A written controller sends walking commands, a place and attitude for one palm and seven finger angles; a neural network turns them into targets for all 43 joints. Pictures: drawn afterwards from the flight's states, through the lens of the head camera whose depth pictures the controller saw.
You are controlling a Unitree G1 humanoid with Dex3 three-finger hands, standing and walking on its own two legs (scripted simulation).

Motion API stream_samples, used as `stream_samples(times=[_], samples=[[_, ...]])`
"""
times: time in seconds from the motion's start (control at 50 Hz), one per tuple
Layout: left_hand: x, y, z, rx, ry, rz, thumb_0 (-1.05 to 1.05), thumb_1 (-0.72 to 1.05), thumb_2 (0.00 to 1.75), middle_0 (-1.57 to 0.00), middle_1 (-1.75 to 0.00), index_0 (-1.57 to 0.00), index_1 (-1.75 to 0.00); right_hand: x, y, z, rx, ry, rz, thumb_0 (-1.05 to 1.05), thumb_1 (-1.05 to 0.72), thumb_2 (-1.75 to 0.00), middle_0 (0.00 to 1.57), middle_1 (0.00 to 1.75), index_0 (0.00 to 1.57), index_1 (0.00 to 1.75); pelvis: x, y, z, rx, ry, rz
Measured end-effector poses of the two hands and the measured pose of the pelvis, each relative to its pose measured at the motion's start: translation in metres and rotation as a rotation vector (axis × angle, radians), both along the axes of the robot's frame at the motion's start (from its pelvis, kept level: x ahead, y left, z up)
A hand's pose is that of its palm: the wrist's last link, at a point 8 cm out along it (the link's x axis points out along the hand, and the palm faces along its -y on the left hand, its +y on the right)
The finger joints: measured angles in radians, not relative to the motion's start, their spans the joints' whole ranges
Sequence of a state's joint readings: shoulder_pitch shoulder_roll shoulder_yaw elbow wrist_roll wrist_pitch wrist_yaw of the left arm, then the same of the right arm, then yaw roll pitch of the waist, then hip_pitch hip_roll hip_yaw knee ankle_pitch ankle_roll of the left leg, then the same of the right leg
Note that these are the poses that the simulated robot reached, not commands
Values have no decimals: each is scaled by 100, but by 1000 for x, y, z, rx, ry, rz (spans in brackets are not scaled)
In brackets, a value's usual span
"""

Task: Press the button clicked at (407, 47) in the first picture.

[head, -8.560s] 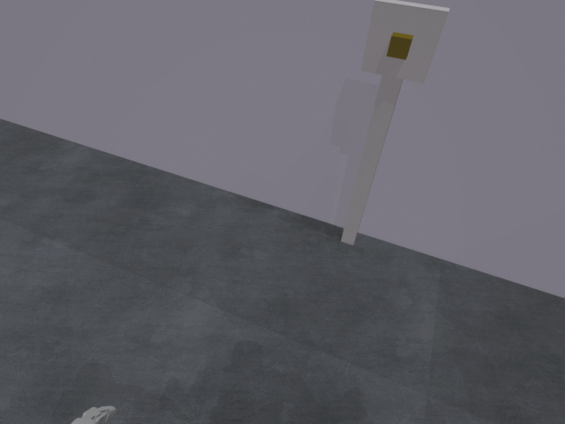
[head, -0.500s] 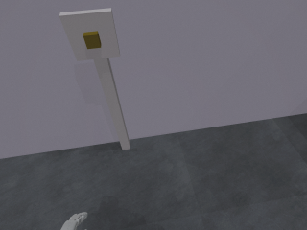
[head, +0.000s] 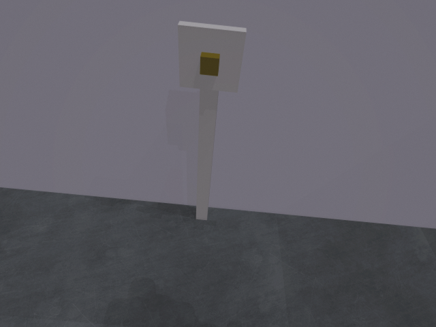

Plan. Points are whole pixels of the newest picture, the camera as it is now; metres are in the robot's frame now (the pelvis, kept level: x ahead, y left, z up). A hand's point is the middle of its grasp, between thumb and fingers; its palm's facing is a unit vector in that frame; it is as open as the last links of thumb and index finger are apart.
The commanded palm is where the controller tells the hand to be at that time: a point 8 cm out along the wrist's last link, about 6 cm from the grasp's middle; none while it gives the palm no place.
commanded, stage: take the last steps up to it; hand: left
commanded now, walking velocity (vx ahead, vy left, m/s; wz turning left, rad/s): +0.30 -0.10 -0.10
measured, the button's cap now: (209, 63) +0.75 +0.12 +0.13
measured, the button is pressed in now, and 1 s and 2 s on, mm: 0 0 0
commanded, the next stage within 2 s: come to a stop and stand still in 0.58 s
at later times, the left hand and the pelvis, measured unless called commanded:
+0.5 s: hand (176, 266) +0.29 +0.12 -0.18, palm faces -0.07 -0.97 -0.21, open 7.4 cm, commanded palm none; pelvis +0.17 -0.05 -0.02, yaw -3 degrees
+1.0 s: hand (182, 280) +0.26 +0.10 -0.18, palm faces +0.03 -0.99 -0.15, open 7.4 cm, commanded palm none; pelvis +0.26 -0.06 +0.00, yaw -3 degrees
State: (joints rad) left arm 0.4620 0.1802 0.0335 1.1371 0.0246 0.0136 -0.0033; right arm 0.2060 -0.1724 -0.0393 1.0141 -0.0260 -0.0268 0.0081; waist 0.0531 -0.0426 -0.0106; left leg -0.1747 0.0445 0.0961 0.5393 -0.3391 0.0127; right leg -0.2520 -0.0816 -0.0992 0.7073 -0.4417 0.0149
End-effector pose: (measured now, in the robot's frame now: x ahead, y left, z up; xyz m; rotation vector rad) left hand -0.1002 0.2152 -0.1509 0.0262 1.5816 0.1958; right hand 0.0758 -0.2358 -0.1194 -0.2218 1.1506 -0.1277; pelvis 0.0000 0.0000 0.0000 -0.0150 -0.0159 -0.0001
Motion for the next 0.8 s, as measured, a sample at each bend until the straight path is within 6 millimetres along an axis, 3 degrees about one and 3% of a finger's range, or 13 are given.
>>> stream_samples(times=[0.06,0.14,0.24,0.32,0.38,0.44,0.48,0.52,0.6,0.7,0.8], samples=[[17,10,3,-16,21,-33,1,90,90,-20,-30,-20,-30,-4,10,6,-6,-11,-56,0,-92,-90,20,30,20,30,15,7,6,-13,-10,-7],[73,24,6,-4,-67,-59,1,91,90,-20,-30,-20,-30,-25,11,6,-21,79,-92,-1,-94,-90,20,30,20,30,34,11,11,-15,-15,-5],[162,27,7,25,-191,-109,1,91,90,-19,-30,-20,-30,-59,16,-3,6,244,-152,-1,-93,-90,20,30,20,30,63,5,9,-3,-14,-20],[242,15,8,38,-273,-178,1,91,90,-19,-30,-20,-30,-80,20,-10,47,367,-214,0,-92,-90,20,30,20,30,91,-7,3,6,-10,-31],[305,-3,9,48,-338,-236,1,91,90,-19,-30,-19,-30,-86,18,-17,83,451,-259,0,-91,-90,20,30,20,30,116,-21,-5,7,-8,-39],[360,-23,4,68,-422,-270,1,91,90,-19,-30,-20,-30,-80,7,-30,115,521,-291,0,-91,-90,20,30,20,30,147,-41,-19,15,-9,-45],[381,-36,4,79,-462,-267,1,91,90,-19,-30,-20,-30,-62,-6,-37,123,531,-297,0,-90,-90,20,30,20,30,160,-51,-23,10,-13,-53],[389,-46,7,78,-465,-254,0,91,90,-19,-30,-20,-30,-32,-20,-39,116,489,-286,1,-90,-90,20,30,20,30,170,-58,-20,3,-24,-43],[386,-60,13,72,-413,-218,0,91,90,-20,-30,-20,-30,50,-47,-36,88,331,-226,1,-91,-90,20,30,19,30,191,-66,-8,-5,-21,-29],[384,-56,18,90,-363,-183,-1,94,90,-20,-30,-20,-30,147,-62,-24,68,144,-157,0,-91,-90,20,30,19,30,218,-71,1,-12,-7,-22],[374,-60,8,51,-290,-141,0,93,90,-20,-30,-20,-30,213,-65,-14,28,52,-108,0,-93,-90,20,30,19,30,243,-65,1,-27,-10,-33]])
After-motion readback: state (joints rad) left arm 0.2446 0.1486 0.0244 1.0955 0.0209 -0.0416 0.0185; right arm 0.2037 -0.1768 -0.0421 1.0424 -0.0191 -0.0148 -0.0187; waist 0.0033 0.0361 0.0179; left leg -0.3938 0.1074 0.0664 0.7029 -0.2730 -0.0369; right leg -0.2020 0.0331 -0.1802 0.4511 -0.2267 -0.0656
